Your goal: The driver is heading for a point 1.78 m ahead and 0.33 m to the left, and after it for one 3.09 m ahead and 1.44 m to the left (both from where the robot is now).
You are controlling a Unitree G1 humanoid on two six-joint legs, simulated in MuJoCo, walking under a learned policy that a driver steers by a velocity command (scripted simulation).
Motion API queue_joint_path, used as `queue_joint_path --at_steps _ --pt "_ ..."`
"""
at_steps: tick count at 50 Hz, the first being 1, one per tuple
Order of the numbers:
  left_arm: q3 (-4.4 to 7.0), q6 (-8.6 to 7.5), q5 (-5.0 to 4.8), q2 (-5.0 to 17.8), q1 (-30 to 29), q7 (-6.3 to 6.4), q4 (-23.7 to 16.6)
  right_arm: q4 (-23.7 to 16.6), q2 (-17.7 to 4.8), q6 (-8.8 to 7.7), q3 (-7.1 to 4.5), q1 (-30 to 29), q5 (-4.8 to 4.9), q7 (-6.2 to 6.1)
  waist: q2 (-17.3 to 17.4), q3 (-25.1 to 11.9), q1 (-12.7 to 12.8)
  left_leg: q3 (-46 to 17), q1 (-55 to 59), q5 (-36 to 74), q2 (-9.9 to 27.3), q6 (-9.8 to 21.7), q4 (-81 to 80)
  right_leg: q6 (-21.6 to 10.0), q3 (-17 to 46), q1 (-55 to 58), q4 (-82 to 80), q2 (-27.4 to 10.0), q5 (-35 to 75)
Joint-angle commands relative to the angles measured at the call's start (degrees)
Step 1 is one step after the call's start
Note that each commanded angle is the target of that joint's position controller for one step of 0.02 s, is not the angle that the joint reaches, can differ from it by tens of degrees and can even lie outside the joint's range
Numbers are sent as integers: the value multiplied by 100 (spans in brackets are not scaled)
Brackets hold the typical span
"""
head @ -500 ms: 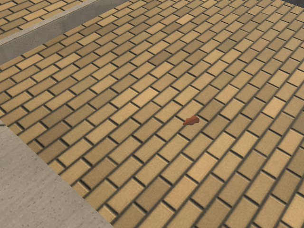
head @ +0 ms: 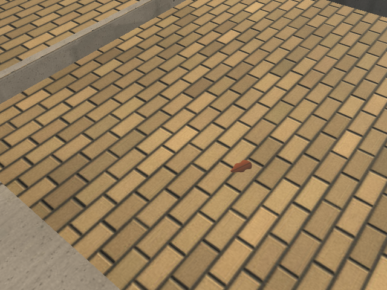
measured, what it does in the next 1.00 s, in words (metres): goes down: right foot, then left foot 0.15 m lower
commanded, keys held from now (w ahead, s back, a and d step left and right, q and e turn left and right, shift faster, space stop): w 1.00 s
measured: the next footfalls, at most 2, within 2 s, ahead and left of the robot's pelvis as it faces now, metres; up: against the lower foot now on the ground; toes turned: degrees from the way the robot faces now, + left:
right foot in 0.14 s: +0.11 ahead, -0.12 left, +0.00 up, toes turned -2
left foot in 0.80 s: +0.57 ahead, +0.06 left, -0.15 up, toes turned +3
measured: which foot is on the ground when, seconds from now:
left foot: down 0.00-0.14, up 0.16-0.78, down 0.80-1.00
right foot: up 0.00-0.12, down 0.14-0.80, up 0.82-1.00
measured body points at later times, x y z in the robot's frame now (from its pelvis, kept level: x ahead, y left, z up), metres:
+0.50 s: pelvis +0.20 -0.06 -0.01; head +0.22 -0.07 +0.44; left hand +0.11 +0.18 -0.14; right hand +0.33 -0.31 -0.14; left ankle +0.33 +0.08 -0.68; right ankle +0.07 -0.12 -0.75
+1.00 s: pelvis +0.55 -0.01 -0.16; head +0.60 +0.00 +0.28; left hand +0.63 +0.24 -0.31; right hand +0.50 -0.25 -0.31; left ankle +0.53 +0.06 -0.90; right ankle +0.58 -0.15 -0.82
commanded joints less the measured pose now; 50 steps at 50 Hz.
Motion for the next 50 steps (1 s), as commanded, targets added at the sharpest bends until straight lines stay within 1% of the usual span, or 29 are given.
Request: queue_joint_path --at_steps 1,4,6,7,8,9,10,12,16,20,23,25,28,29,31,34,36,38,39,40,41,42,43,44,45,46,47,48,50 --pt "122 -197 -27 469 -614 -122 -528 -189 -743 -157 -160 102 2 -2 383 721 -12 -1676 -147 -1300 1681 823 -1121 -19 -27 -869 -239 -113 251" --pt "109 -146 -56 308 -257 -134 -556 -249 -811 -203 -180 -68 46 32 546 690 216 -1127 -1131 -983 1427 635 -824 -37 -366 526 -1043 116 851" --pt "172 -143 -11 398 698 -98 -307 -287 -647 -225 -134 -191 31 69 291 526 656 -861 -2196 -952 1208 452 -24 -66 -285 2147 -1384 286 943" --pt "307 -207 13 793 1368 -34 -167 -396 -490 -284 -62 -411 21 93 -604 413 1031 -363 -2641 -830 742 235 1404 -172 583 2738 -2272 -287 208" --pt "448 -261 7 1359 1936 -8 -131 -685 -116 -356 37 -359 7 159 -1796 95 996 449 -3324 -1419 107 -39 3545 -600 3021 2989 -3412 -1696 -1521" --pt "451 -235 -54 1301 1891 -10 -76 -609 -546 -316 -78 -123 -57 186 -1458 397 724 137 -3760 -1507 209 34 4597 -1036 3979 2477 -3727 -1997 -2093" --pt "391 -272 -71 995 1239 -56 -343 -603 -690 -305 -103 -223 -55 214 -692 834 438 -104 -3882 -941 578 68 5000 -1116 3466 2020 -3619 -1849 -1778" --pt "315 -406 -85 718 632 -97 -643 -553 -504 -306 -78 -306 -46 261 -166 940 148 -237 -3504 -197 961 -74 4739 -1051 2412 1449 -3753 -1453 -153" --pt "267 -529 -127 675 1181 -32 -534 -690 -489 -116 -109 -641 -108 296 -223 765 66 -23 -3427 407 1005 -294 4179 -946 1367 1776 -3764 -1128 2533" --pt "205 -438 -121 565 1585 5 -430 -1049 -336 -50 -65 -1508 -87 373 -275 789 233 295 -3648 894 869 -373 3422 -779 745 2033 -3557 -953 4302" --pt "224 -432 -36 622 1905 18 -290 -1135 -322 20 -50 -1679 -126 425 -570 655 300 281 -3674 1478 889 -267 3437 -790 593 2421 -3298 -1057 4734" --pt "213 -442 -4 561 1944 62 -340 -1174 -462 -33 -93 -1893 -121 411 -333 617 411 409 -3967 1722 825 -182 3488 -858 483 2726 -2998 -963 4472" --pt "208 -545 97 438 2486 149 -101 -1524 -518 -186 -117 -2820 -149 359 -414 1061 715 32 -5396 1616 966 -88 3216 -993 897 3873 -2667 -1183 3920" --pt "233 -618 104 511 2450 127 -135 -1729 -510 -249 -118 -3212 -84 332 -402 1253 845 231 -5554 1731 857 -104 2656 -987 824 3808 -2686 -911 3384" --pt "196 -734 91 376 2143 134 -124 -1999 -353 -345 -60 -3566 -95 384 -221 1447 785 247 -4391 3082 938 -70 1408 -777 739 2909 -2843 -770 2775" --pt "163 -688 -16 390 1672 77 -130 -1777 -232 -225 -55 -2779 28 518 -98 1130 614 418 -1889 4458 789 86 630 -586 446 1621 -2486 -530 2311" --pt "192 -613 7 570 1809 91 7 -1550 -374 -200 -106 -2133 -69 432 -64 814 423 458 -1352 3956 606 118 450 -571 451 2132 -1212 -304 3084" --pt "229 -519 86 638 2002 147 148 -1082 -642 -306 -216 -795 -163 282 -50 401 -48 531 -423 3790 607 98 18 -618 513 2222 1056 -180 3840" --pt "253 -421 31 647 1805 180 189 -754 -798 -368 -307 198 -246 227 163 82 -624 562 785 4233 808 138 -485 -560 285 1591 2841 26 3528" --pt "307 -403 -62 471 1615 192 63 -517 -1180 -410 -413 692 -278 237 1025 -98 -654 5 2073 5336 1477 296 315 -451 113 -82 5089 767 -871" --pt "285 -461 -414 240 2560 303 -5 -523 -1332 -506 -364 1139 -252 292 1477 -1150 -94 -1040 4234 8606 2773 533 2651 -358 932 -1968 5900 664 -2221" --pt "283 -516 -553 494 2260 348 -41 -570 -1159 -472 -360 1224 -103 347 984 -1841 -481 -1899 4770 7690 3112 1017 2272 -276 1035 -2817 5709 455 -1543" --pt "244 -453 -389 496 1831 316 -126 -661 -1109 -421 -394 840 -111 280 810 -1656 -478 -2408 3917 4000 3140 1429 1385 -253 741 -3216 5635 71 -1013" --pt "296 -430 -104 657 1091 192 -219 -847 -610 -431 -226 176 -89 214 -153 -843 -279 -2074 2133 1772 2510 1073 347 -236 506 -2622 4545 -112 -3" --pt "312 -384 30 400 819 77 -391 -769 -705 -494 -212 62 -53 99 408 -309 -70 -2359 1040 1962 2853 1376 146 -137 561 -2466 4061 -158 341" --pt "294 -288 228 289 522 -6 -463 -594 -504 -535 -139 237 -20 73 34 150 126 -2231 57 2586 2690 1326 44 28 648 -2044 3483 -347 378" --pt "263 -199 244 60 456 -80 -496 -525 -394 -580 -98 269 60 59 -42 347 324 -1865 -751 2695 2455 1201 -103 142 620 -1536 2891 -455 459" --pt "205 -160 186 -114 491 -125 -507 -537 -487 -609 -121 213 18 63 33 339 454 -1586 -1157 2773 2235 1116 -212 220 483 -1274 2545 -458 671" --pt "150 -200 82 -115 39 -176 -780 -605 -486 -645 -92 88 30 93 288 409 534 -885 -1467 3439 1885 889 -334 167 328 -1036 1447 -519 1428"
Keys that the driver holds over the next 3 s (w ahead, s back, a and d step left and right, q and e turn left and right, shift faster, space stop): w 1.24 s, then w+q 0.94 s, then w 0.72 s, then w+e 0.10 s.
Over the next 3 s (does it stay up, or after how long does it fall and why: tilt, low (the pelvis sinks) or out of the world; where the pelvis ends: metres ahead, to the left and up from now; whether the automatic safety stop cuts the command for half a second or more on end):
stays up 1.55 0.31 -0.15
